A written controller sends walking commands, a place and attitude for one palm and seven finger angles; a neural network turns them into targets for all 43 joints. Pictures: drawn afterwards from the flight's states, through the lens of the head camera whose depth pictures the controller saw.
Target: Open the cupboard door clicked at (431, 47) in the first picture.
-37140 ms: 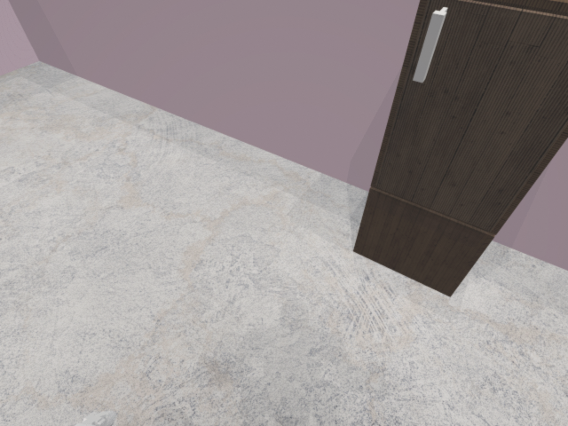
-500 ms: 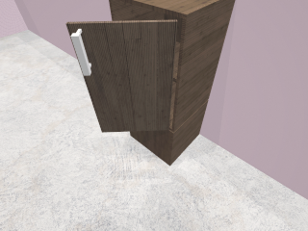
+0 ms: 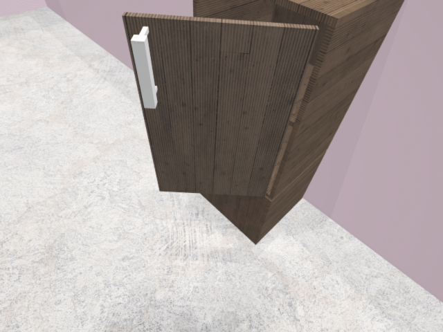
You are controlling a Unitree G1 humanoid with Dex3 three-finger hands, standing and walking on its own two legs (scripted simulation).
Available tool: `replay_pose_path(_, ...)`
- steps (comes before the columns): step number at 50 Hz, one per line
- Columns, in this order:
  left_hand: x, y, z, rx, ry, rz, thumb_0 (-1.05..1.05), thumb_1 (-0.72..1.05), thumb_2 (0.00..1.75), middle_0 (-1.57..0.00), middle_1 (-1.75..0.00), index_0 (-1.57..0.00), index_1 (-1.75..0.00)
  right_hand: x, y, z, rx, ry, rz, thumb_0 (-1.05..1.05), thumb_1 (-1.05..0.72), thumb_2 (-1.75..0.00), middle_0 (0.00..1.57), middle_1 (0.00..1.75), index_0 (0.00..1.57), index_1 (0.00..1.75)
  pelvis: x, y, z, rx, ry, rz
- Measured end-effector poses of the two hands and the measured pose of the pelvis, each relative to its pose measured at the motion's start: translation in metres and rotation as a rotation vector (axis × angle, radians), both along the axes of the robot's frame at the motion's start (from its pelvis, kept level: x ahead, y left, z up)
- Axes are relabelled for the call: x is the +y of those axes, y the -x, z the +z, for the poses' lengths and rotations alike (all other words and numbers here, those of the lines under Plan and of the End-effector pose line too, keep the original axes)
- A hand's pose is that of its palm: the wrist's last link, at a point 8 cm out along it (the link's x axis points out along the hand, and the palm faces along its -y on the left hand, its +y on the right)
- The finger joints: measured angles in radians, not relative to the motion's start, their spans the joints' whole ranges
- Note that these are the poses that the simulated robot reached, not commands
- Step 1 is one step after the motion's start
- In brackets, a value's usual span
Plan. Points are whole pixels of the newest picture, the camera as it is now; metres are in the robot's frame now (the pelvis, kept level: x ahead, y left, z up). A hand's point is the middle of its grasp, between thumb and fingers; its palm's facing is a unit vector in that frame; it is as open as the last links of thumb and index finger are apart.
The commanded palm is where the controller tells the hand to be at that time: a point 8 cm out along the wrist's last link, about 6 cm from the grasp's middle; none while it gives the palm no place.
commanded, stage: shuffle to correct the standing spot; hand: left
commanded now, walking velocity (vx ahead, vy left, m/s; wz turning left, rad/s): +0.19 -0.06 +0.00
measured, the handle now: (147, 69) +0.57 +0.21 +0.17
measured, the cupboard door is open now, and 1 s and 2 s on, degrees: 44 44 44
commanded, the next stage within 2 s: come to a stop and stand still in 0.02 s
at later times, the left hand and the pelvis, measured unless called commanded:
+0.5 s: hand out of the picture +0.15 +0.17 -0.16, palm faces +0.04 -0.98 -0.21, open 7.2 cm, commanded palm none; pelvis +0.07 -0.01 +0.00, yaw +0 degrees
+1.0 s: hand out of the picture +0.01 +0.19 -0.16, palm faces +0.07 -0.96 -0.25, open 7.4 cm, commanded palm none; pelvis +0.03 +0.01 +0.00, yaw +1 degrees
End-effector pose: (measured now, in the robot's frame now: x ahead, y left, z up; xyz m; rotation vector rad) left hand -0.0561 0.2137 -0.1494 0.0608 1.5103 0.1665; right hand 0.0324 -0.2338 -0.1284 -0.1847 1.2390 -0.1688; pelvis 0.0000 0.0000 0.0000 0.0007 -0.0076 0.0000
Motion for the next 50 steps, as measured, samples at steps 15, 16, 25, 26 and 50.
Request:
replay_pose_path(15,0.005,-0.178,0.026,-0.286,-0.109,-0.103,0.00,0.94,0.90,-0.20,-0.30,-0.19,-0.30,0.020,-0.013,-0.026,0.164,-0.120,-0.089,0.01,-0.91,-0.90,0.20,0.30,0.20,0.30,-0.009,-0.069,0.004,-0.009,-0.003,0.002)
replay_pose_path(16,0.003,-0.183,0.026,-0.288,-0.107,-0.102,0.00,0.94,0.90,-0.20,-0.30,-0.19,-0.30,0.021,-0.017,-0.025,0.166,-0.120,-0.091,0.00,-0.91,-0.90,0.20,0.30,0.20,0.30,-0.009,-0.072,0.004,-0.007,0.003,0.006)
replay_pose_path(25,0.006,-0.194,0.019,-0.286,-0.086,-0.087,0.00,0.94,0.90,-0.20,-0.30,-0.20,-0.30,0.014,-0.035,-0.015,0.154,-0.061,-0.085,0.01,-0.92,-0.90,0.20,0.30,0.20,0.30,-0.005,-0.069,0.005,-0.013,-0.010,-0.004)
replay_pose_path(26,0.008,-0.191,0.018,-0.280,-0.087,-0.090,0.00,0.94,0.90,-0.20,-0.30,-0.20,-0.30,0.012,-0.035,-0.016,0.146,-0.053,-0.086,0.01,-0.92,-0.90,0.20,0.30,0.20,0.30,-0.004,-0.066,0.003,-0.014,-0.012,-0.006)
replay_pose_path(50,0.025,-0.059,0.026,-0.130,-0.124,-0.024,0.00,0.91,0.90,-0.20,-0.30,-0.19,-0.30,0.018,-0.036,-0.024,0.022,-0.098,0.047,0.01,-0.91,-0.90,0.20,0.30,0.20,0.30,0.007,-0.030,0.001,-0.030,-0.021,0.016)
